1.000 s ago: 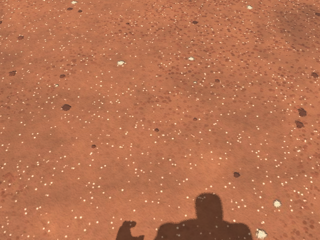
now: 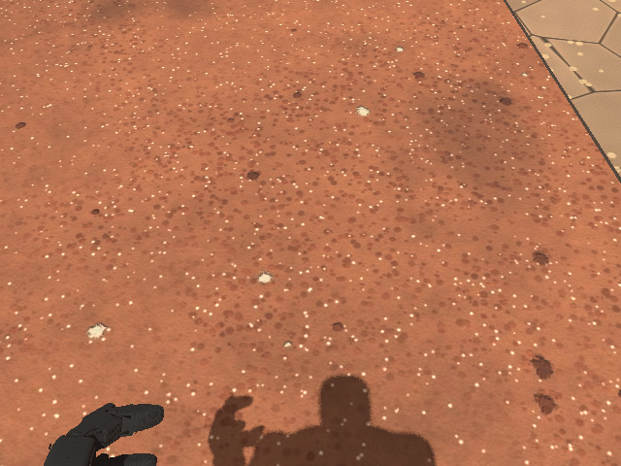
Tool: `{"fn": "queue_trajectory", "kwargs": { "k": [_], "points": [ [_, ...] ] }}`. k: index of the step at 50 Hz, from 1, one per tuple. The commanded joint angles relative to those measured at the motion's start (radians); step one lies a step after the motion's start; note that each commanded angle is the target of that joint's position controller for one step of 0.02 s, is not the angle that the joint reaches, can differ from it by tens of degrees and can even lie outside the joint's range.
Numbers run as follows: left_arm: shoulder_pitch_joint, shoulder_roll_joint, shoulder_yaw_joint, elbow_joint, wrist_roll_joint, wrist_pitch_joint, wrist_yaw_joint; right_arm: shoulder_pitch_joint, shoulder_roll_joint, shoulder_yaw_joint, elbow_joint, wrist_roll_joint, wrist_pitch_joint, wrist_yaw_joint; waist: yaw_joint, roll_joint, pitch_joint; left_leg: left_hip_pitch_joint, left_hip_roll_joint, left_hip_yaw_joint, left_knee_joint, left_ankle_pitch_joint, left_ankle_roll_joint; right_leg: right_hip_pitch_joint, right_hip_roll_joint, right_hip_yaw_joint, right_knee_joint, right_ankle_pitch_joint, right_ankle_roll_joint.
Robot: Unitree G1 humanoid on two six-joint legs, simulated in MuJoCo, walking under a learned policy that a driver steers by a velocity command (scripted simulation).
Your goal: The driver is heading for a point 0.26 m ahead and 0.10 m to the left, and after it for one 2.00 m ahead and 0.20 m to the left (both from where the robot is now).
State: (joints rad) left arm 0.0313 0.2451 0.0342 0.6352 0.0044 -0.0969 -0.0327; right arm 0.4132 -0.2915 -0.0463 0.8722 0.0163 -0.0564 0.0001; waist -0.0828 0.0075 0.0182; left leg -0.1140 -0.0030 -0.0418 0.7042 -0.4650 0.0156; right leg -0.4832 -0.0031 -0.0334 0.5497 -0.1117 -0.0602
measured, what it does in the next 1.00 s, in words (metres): walks ahead, turning left: left foot, then right foot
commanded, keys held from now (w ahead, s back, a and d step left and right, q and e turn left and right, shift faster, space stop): w+q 0.40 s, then w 0.42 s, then no key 0.18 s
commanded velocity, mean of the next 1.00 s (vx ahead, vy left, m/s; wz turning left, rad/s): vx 0.47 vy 0.00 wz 0.27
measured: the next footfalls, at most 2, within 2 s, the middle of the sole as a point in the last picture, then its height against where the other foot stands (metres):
left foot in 0.50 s outside the picture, level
right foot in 1.00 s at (283, 344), level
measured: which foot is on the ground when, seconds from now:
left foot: up 0.00-0.48, down 0.50-1.00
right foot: down 0.00-0.50, up 0.52-0.98, down 1.00-1.00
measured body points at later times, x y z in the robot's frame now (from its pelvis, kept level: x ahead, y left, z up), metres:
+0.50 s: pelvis +0.26 +0.05 -0.01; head +0.29 +0.06 +0.44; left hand +0.21 +0.33 -0.14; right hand +0.52 -0.14 -0.09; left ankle +0.36 +0.16 -0.73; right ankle +0.10 -0.11 -0.72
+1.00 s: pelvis +0.53 +0.10 +0.00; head +0.55 +0.10 +0.45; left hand +0.65 +0.38 -0.09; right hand +0.63 -0.17 -0.12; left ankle +0.36 +0.17 -0.72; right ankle +0.70 +0.04 -0.72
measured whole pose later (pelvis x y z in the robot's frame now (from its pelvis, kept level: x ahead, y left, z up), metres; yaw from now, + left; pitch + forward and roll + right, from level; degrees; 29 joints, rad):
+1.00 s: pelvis +0.53 +0.10 +0.00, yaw +18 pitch +2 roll +2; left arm 0.06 0.26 0.04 0.78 0.01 -0.10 -0.04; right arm 0.35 -0.28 -0.06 0.85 0.01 -0.05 -0.01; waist -0.06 -0.04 0.02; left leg 0.00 -0.05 0.00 0.39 -0.41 0.02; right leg -0.51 -0.03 0.00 0.47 0.10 -0.04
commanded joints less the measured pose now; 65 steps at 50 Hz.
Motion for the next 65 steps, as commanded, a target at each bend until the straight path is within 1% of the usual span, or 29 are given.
{"fn": "queue_trajectory", "kwargs": {
  "k": [1, 3, 4, 8, 14, 19, 22, 24, 25, 26, 27, 28, 29, 30, 32, 34, 37, 43, 46, 49, 50, 51, 52, 53, 54, 56, 59, 62, 65],
  "points": [
    [0.387, 0.186, 0.068, 0.034, -0.002, 0.009, 0.019, -0.006, -0.136, -0.020, -0.096, 0.028, -0.044, 0.005, 0.205, -0.175, -0.293, -0.666, 0.020, -0.106, 0.608, -0.067, 0.012, 0.794, -0.400, 0.615, -0.211, -0.155, -0.224],
    [0.256, 0.123, 0.046, 0.034, -0.004, 0.007, 0.016, -0.112, -0.122, -0.024, -0.121, 0.019, -0.034, 0.003, 0.146, -0.085, -0.100, -0.635, 0.097, -0.059, 0.532, 0.089, 0.007, 0.511, -0.312, 0.377, -0.287, -0.108, -0.163],
    [0.211, 0.098, 0.039, 0.036, 0.001, -0.002, 0.012, -0.106, -0.113, -0.031, -0.117, 0.010, -0.020, -0.001, 0.112, -0.104, -0.058, -0.586, 0.124, -0.065, 0.487, 0.141, 0.002, 0.417, -0.277, 0.300, -0.329, -0.063, -0.146],
    [0.172, 0.112, 0.053, 0.075, 0.011, -0.030, 0.012, -0.079, -0.053, -0.029, -0.113, 0.011, 0.021, -0.006, 0.060, -0.086, -0.008, -0.541, 0.136, -0.076, 0.439, 0.263, -0.022, 0.296, -0.254, 0.115, -0.415, 0.121, -0.146],
    [0.211, 0.155, 0.066, 0.124, 0.008, -0.019, 0.036, -0.246, -0.022, -0.019, -0.168, 0.003, 0.011, 0.021, 0.109, -0.053, 0.034, -0.566, 0.122, -0.021, 0.115, 0.538, -0.015, 0.365, -0.227, -0.073, -0.426, 0.206, -0.109],
    [0.288, 0.195, 0.080, 0.170, -0.015, 0.014, 0.043, -0.390, -0.017, -0.012, -0.249, 0.005, 0.011, 0.051, 0.160, -0.042, 0.080, -0.619, 0.106, 0.046, -0.035, 0.463, 0.027, 0.538, -0.286, -0.120, -0.376, 0.260, -0.093],
    [0.289, 0.226, 0.087, 0.184, -0.027, 0.034, 0.048, -0.369, -0.042, -0.026, -0.275, 0.001, 0.014, 0.060, 0.118, -0.078, 0.033, -0.495, 0.035, 0.115, -0.067, 0.306, 0.078, 0.590, -0.298, -0.147, -0.238, 0.621, -0.069],
    [0.266, 0.237, 0.084, 0.189, -0.031, 0.047, 0.052, -0.149, -0.108, -0.067, -0.224, 0.001, 0.016, 0.052, -0.018, -0.080, -0.095, -0.174, -0.052, 0.150, -0.150, 0.323, 0.134, 0.534, -0.256, -0.186, 0.054, 0.796, -0.034],
    [0.277, 0.204, 0.068, 0.181, -0.018, 0.041, 0.055, 0.014, -0.180, -0.099, -0.179, 0.002, 0.021, 0.033, -0.087, -0.014, -0.187, 0.138, 0.011, 0.025, -0.160, 0.386, 0.176, 0.316, -0.216, -0.191, 0.310, 0.574, 0.003],
    [0.384, 0.060, 0.020, 0.139, 0.010, 0.017, 0.038, 0.031, -0.297, -0.115, -0.166, 0.003, 0.017, 0.022, 0.017, 0.252, -0.279, 0.482, 0.295, -0.516, -0.225, 0.274, 0.352, -0.133, -0.028, -0.152, 0.698, -0.325, 0.070],
    [0.327, 0.126, 0.028, 0.155, -0.023, -0.019, 0.025, 0.067, -0.222, -0.090, -0.187, -0.001, 0.006, 0.025, -0.040, 0.151, -0.428, 0.532, 0.384, -0.763, -0.368, 0.234, 0.404, -0.220, 0.013, 0.085, 0.841, -0.486, 0.066],
    [0.216, 0.179, 0.046, 0.121, -0.064, -0.032, 0.018, 0.020, -0.175, -0.075, -0.179, -0.011, -0.003, 0.028, -0.054, 0.104, -0.287, 0.446, 0.346, -0.587, -0.379, 0.310, 0.344, -0.302, -0.037, 0.104, 0.853, -0.414, 0.050],
    [0.176, 0.162, 0.038, 0.108, -0.056, -0.039, 0.023, -0.050, -0.150, -0.067, -0.183, -0.005, -0.009, 0.028, -0.015, 0.056, -0.190, 0.299, 0.302, -0.445, -0.374, 0.397, 0.300, -0.289, -0.087, 0.097, 0.774, -0.327, 0.034],
    [0.160, 0.159, 0.042, 0.116, -0.032, -0.037, 0.030, -0.121, -0.111, -0.055, -0.189, -0.008, -0.011, 0.028, 0.021, 0.025, -0.123, 0.162, 0.263, -0.345, -0.391, 0.488, 0.271, -0.246, -0.121, 0.088, 0.697, -0.272, 0.036],
    [0.212, 0.153, 0.049, 0.135, -0.022, -0.012, 0.029, -0.171, -0.070, -0.040, -0.201, -0.023, -0.019, 0.027, 0.080, 0.048, -0.096, 0.016, 0.224, -0.262, -0.453, 0.553, 0.260, -0.129, -0.148, 0.097, 0.631, -0.207, 0.041],
    [0.233, 0.121, 0.044, 0.146, -0.014, 0.012, 0.030, -0.171, -0.089, -0.044, -0.189, -0.016, -0.032, 0.025, 0.101, 0.035, -0.073, -0.042, 0.217, -0.204, -0.505, 0.588, 0.269, -0.115, -0.152, 0.085, 0.562, -0.166, 0.063],
    [0.145, 0.103, 0.037, 0.118, -0.003, 0.024, 0.036, -0.142, -0.112, -0.050, -0.161, -0.014, -0.038, 0.012, 0.083, 0.032, -0.022, -0.051, 0.198, -0.130, -0.547, 0.605, 0.254, -0.184, -0.152, 0.079, 0.403, -0.017, 0.093],
    [-0.030, 0.076, 0.022, 0.079, -0.008, 0.005, 0.013, -0.074, -0.129, -0.048, -0.103, -0.009, -0.024, -0.003, 0.015, 0.052, 0.032, -0.023, 0.160, -0.034, -0.528, 0.598, 0.190, -0.111, -0.079, 0.033, 0.052, 0.245, 0.085],
    [-0.040, 0.092, 0.026, 0.070, -0.001, -0.007, -0.004, -0.057, -0.129, -0.048, -0.074, -0.008, -0.007, -0.010, 0.020, 0.076, 0.008, 0.065, 0.187, -0.043, -0.425, 0.732, 0.161, -0.076, -0.045, 0.038, -0.022, 0.218, 0.051],
    [0.118, 0.145, 0.050, 0.120, 0.013, -0.014, -0.005, -0.118, -0.136, -0.050, -0.070, -0.004, 0.004, -0.019, 0.118, 0.091, -0.077, 0.103, 0.164, -0.048, -0.242, 0.882, 0.104, 0.123, 0.000, 0.020, -0.102, 0.212, -0.003],
    [0.205, 0.195, 0.064, 0.146, 0.022, -0.018, 0.002, -0.099, -0.113, -0.041, -0.073, -0.013, 0.004, -0.020, 0.145, 0.035, -0.154, 0.054, 0.096, -0.013, -0.084, 0.812, 0.061, 0.299, -0.048, 0.046, -0.102, 0.496, -0.031],
    [0.282, 0.254, 0.068, 0.150, 0.046, -0.016, 0.008, -0.006, -0.048, -0.018, -0.082, -0.037, -0.004, -0.018, 0.122, -0.127, -0.308, -0.199, 0.001, 0.016, 0.219, 0.411, -0.001, 0.645, -0.267, 0.272, -0.007, 0.873, -0.149],
    [0.309, 0.199, 0.051, 0.168, 0.035, -0.003, 0.005, 0.126, 0.000, -0.001, -0.036, -0.022, -0.006, -0.010, 0.103, -0.287, -0.450, -0.357, -0.074, -0.056, 0.456, -0.235, -0.045, 0.794, -0.422, 0.506, -0.035, 0.951, -0.290],
    [0.294, 0.163, 0.042, 0.163, 0.004, 0.011, -0.001, 0.088, -0.100, -0.024, -0.021, -0.003, 0.003, -0.007, 0.130, -0.179, -0.428, -0.382, -0.038, -0.128, 0.532, -0.242, -0.050, 0.714, -0.375, 0.494, -0.082, 0.712, -0.272],
    [0.209, 0.155, 0.039, 0.154, -0.007, 0.021, 0.001, -0.003, -0.120, -0.032, -0.044, 0.012, 0.016, -0.011, 0.117, -0.126, -0.289, -0.458, 0.002, -0.082, 0.538, -0.186, -0.054, 0.589, -0.343, 0.419, -0.132, 0.497, -0.234],
    [0.078, 0.101, 0.018, 0.138, 0.006, 0.033, 0.008, -0.095, -0.104, -0.036, -0.058, -0.008, 0.053, -0.031, 0.078, -0.066, -0.139, -0.405, 0.072, -0.051, 0.418, -0.068, -0.063, 0.313, -0.273, 0.320, -0.231, 0.247, -0.182],
    [0.015, 0.101, 0.018, 0.153, 0.031, 0.039, 0.015, -0.049, -0.039, -0.025, -0.036, -0.016, 0.080, -0.049, 0.034, -0.152, -0.114, -0.212, 0.071, -0.007, 0.197, 0.016, -0.073, 0.126, -0.196, 0.195, -0.295, 0.178, -0.157],
    [0.035, 0.115, 0.022, 0.181, 0.022, 0.043, 0.027, -0.073, -0.036, -0.021, -0.023, -0.020, 0.079, -0.052, 0.052, -0.138, -0.154, -0.131, 0.070, 0.003, 0.032, 0.137, -0.065, 0.146, -0.200, 0.181, -0.301, 0.079, -0.160],
    [0.015, 0.110, 0.015, 0.196, 0.006, 0.061, 0.033, -0.091, -0.033, -0.022, -0.006, -0.029, 0.081, -0.044, 0.038, -0.116, -0.111, -0.030, 0.049, 0.033, -0.141, 0.276, -0.042, 0.087, -0.170, 0.178, -0.309, -0.254, -0.112]
  ]
}}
